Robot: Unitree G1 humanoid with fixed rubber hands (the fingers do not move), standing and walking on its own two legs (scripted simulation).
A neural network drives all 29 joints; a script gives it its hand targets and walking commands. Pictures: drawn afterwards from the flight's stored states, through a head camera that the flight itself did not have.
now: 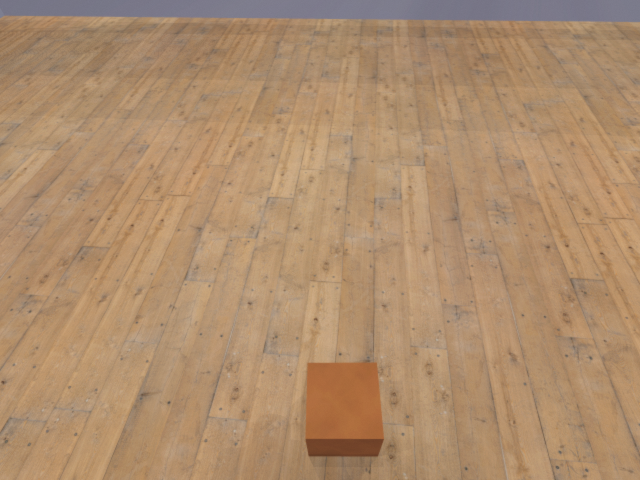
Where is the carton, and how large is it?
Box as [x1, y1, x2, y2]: [305, 363, 383, 456]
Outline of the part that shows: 308,363 305,435 308,454 377,456 383,440 383,432 376,363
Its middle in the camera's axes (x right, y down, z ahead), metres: +0.07 +0.49 +1.11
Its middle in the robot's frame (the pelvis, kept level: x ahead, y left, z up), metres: +0.44 -0.02 -0.68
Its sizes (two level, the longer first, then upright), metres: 0.200 0.198 0.181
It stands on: the floor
